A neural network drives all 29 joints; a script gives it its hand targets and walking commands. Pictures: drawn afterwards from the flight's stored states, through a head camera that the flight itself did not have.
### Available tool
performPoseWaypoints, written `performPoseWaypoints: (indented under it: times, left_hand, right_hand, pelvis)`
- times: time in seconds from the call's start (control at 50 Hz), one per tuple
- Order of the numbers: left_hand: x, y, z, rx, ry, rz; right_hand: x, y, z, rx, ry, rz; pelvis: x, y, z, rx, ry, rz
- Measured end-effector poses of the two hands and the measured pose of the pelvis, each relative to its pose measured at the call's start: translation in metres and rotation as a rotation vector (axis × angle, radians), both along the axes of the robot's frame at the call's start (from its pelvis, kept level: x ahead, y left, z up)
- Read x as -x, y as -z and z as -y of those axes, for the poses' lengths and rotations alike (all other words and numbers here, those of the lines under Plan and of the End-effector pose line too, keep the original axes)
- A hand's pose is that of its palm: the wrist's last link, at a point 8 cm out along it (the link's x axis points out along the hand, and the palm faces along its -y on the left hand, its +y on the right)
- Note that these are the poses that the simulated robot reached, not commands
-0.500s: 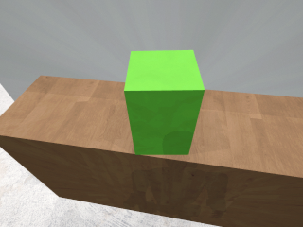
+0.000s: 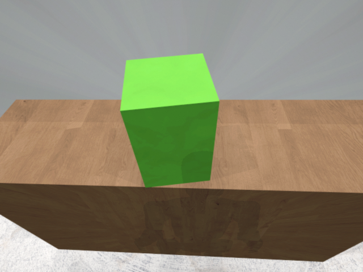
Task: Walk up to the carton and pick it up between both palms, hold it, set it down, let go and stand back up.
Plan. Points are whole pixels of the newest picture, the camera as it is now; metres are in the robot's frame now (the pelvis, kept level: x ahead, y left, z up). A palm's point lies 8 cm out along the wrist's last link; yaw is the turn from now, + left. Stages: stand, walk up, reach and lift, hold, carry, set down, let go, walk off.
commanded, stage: walk up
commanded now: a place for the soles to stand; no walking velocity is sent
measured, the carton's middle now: (171, 125) +0.45 +0.04 +0.08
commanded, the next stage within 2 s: reach and lift in 1.14 s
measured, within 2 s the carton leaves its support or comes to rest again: neither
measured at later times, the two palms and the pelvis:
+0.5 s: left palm out of the picture +0.07 +0.26 -0.12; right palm out of the picture +0.03 -0.26 -0.13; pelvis +0.01 +0.00 +0.00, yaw -5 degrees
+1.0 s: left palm out of the picture +0.07 +0.24 -0.12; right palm out of the picture +0.00 -0.27 -0.14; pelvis +0.01 -0.01 +0.00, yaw -5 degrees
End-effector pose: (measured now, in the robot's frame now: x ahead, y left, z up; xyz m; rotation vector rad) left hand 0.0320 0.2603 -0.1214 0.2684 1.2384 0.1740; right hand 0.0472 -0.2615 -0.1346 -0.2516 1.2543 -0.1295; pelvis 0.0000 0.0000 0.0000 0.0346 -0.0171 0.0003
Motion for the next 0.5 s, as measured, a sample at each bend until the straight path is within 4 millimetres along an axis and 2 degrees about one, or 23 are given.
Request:
performPoseWaypoints:
  times: [0.14,0.36,0.5]
  left_hand:
    - [-0.013,-0.001,-0.001,-0.012,0.03,0.019]
    - [-0.026,-0.005,0.0,-0.025,0.049,0.045]
    - [-0.035,-0.001,-0.003,-0.013,0.089,0.031]
  right_hand:
    - [0.006,0.002,0.004,0.004,0.025,-0.002]
    - [0.003,0.003,0.01,0.004,0.046,0.021]
    - [0.02,-0.003,0.001,0.011,0.079,0.013]
  pelvis:
    - [-0.002,0.002,0.001,-0.005,0.02,0.001]
    - [-0.002,0.004,0.001,0.0,0.049,-0.005]
    - [-0.006,0.002,-0.003,-0.006,0.079,0.0]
